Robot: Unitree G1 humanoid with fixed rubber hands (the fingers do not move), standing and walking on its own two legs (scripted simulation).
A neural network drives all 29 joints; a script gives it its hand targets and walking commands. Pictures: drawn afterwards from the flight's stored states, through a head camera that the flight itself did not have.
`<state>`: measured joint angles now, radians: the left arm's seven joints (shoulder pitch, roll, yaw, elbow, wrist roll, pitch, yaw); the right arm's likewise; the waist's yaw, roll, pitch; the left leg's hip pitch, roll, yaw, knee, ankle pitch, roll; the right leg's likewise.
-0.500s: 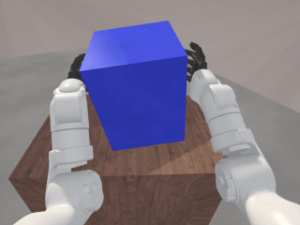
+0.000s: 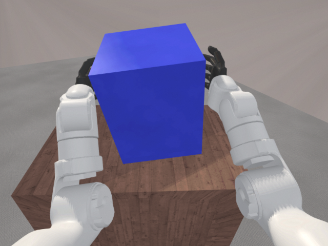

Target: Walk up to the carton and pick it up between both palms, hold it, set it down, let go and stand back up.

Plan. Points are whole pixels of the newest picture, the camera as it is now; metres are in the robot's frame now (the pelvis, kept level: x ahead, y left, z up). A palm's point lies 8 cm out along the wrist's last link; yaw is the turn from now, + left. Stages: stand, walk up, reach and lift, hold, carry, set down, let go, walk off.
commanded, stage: hold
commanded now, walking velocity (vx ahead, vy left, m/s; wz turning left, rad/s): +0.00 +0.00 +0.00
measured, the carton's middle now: (153, 94) +0.40 +0.00 +0.25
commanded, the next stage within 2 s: none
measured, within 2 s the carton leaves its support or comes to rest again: neither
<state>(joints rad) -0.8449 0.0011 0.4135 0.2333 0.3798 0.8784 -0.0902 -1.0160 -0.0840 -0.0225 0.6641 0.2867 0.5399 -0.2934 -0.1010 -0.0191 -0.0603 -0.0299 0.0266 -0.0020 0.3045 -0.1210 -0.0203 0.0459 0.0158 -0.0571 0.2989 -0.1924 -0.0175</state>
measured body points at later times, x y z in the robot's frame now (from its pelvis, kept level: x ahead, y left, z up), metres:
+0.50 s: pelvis +0.00 +0.01 +0.00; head -0.08 +0.02 +0.44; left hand +0.38 +0.16 +0.27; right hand +0.38 -0.13 +0.30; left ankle +0.04 +0.13 -0.75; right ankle +0.00 -0.10 -0.75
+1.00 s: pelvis +0.00 +0.00 +0.00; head -0.08 +0.01 +0.44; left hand +0.38 +0.15 +0.27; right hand +0.38 -0.14 +0.30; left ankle +0.04 +0.13 -0.75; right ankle +0.00 -0.10 -0.75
